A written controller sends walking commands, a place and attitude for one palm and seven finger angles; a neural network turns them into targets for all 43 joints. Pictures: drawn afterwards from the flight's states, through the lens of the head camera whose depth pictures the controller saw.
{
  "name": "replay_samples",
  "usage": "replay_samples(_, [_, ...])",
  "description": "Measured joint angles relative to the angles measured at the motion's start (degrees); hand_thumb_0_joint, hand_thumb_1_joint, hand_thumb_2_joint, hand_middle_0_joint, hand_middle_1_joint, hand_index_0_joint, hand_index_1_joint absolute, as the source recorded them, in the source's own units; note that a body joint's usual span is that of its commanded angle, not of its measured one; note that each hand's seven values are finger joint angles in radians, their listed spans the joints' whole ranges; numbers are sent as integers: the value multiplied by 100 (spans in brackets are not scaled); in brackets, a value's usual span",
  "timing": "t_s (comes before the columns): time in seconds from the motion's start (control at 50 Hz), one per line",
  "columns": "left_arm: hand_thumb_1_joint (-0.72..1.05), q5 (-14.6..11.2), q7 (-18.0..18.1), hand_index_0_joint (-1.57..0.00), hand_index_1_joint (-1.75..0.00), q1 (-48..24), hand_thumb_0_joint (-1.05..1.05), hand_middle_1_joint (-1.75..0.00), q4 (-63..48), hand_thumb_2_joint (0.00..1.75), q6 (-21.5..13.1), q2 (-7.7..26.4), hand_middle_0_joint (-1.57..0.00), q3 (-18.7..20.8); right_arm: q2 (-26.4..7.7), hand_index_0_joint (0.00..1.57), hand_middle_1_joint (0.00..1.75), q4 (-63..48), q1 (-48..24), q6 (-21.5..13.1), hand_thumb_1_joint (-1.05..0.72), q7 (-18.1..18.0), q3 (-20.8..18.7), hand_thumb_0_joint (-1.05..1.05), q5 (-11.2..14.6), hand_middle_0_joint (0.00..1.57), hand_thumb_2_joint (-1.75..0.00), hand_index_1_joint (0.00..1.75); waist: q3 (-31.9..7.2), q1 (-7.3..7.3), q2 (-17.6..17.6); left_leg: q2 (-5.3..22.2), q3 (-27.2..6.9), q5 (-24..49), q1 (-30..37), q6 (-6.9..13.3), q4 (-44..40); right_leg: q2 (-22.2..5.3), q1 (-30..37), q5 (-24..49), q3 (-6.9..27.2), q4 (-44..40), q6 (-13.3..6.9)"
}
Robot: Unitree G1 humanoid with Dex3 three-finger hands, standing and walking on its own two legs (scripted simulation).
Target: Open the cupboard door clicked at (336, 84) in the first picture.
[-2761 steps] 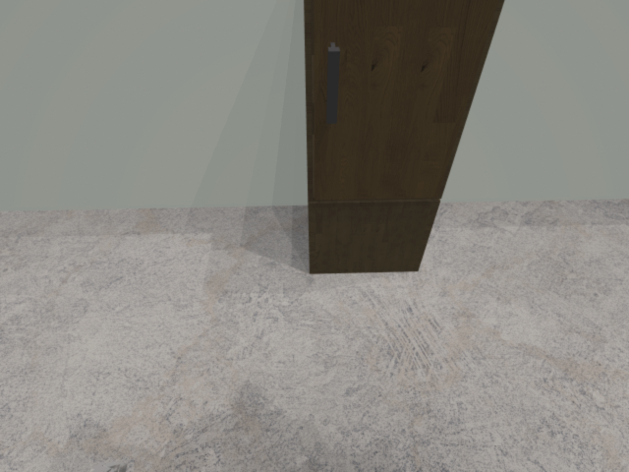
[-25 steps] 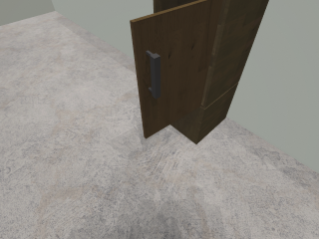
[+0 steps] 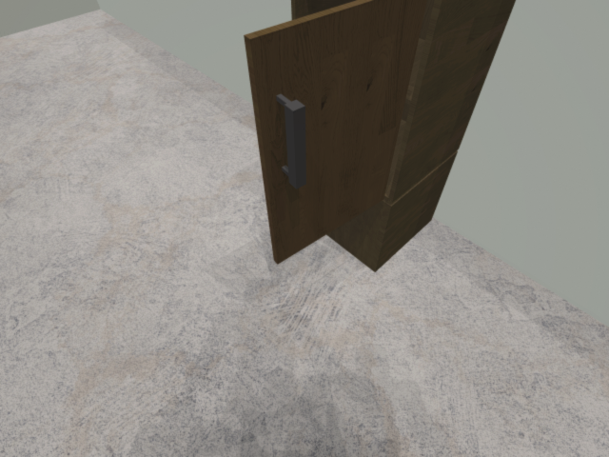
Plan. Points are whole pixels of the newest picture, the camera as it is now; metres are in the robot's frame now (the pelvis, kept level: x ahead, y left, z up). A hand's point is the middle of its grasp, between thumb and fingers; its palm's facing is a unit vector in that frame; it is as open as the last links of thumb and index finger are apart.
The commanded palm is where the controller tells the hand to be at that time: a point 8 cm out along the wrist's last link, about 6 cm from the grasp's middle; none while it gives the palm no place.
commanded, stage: look to check the result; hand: left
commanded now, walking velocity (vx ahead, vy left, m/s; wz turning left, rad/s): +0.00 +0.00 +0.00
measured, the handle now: (289, 142) +0.64 +0.07 +0.04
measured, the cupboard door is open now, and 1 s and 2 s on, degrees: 83 83 83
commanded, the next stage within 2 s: stand and wait in 0.30 s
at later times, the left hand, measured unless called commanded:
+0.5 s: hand out of the picture +0.11 +0.23 -0.15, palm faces -0.02 -0.94 -0.33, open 7.4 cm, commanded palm none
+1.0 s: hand out of the picture +0.11 +0.23 -0.16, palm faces -0.03 -0.95 -0.32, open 7.4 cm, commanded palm none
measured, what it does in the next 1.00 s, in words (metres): stands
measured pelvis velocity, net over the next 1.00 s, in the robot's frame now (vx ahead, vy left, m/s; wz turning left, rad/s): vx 0.03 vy -0.01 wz -0.01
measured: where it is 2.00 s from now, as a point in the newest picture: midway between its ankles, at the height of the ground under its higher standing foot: outside the picture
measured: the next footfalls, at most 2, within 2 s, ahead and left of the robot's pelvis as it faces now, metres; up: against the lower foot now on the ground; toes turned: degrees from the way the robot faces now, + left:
none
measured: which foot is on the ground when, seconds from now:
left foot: down 0.00-1.00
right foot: down 0.00-1.00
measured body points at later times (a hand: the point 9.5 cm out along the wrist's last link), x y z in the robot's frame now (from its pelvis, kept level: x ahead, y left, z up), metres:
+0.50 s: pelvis +0.02 -0.01 +0.00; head +0.04 -0.02 +0.45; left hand +0.11 +0.28 -0.13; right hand +0.09 -0.29 -0.14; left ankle +0.01 +0.11 -0.75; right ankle +0.02 -0.10 -0.75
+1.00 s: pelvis +0.03 -0.01 +0.00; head +0.05 -0.01 +0.45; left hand +0.11 +0.28 -0.13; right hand +0.09 -0.29 -0.14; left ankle +0.01 +0.11 -0.75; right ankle +0.02 -0.10 -0.75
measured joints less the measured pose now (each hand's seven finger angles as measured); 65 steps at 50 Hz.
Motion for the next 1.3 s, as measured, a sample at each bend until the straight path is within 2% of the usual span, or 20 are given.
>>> replay_samples(0.32, [90, -10, 3, -20, -30, -132, 1, -30, -17, 90, -43, 86, -20, -39, -94, 20, 29, -20, -175, -3, -91, 16, 37, 0, 11, 21, -90, 29, -25, 1, -9, 44, -28, -52, 178, -44, -155, 45, 182, -53, -21, -157, -36])
replay_samples(0.76, [90, -20, 4, -20, -30, -152, 1, -30, -81, 90, -47, 88, -20, -56, -80, 20, 29, -11, -95, -3, -91, -4, 50, 0, 14, 21, -90, 29, -33, -36, -48, 89, 3, -119, 318, -71, -234, 92, 312, -99, 13, -246, -61])
replay_samples(1.3, [90, -20, -4, -20, -30, -86, 1, -30, -48, 90, -37, 110, -20, -69, -62, 20, 29, 6, -121, -17, -91, -8, 51, 0, 22, 21, -90, 29, -36, -14, -83, 77, 24, -102, 357, -54, -284, 80, 341, -81, 35, -288, -43])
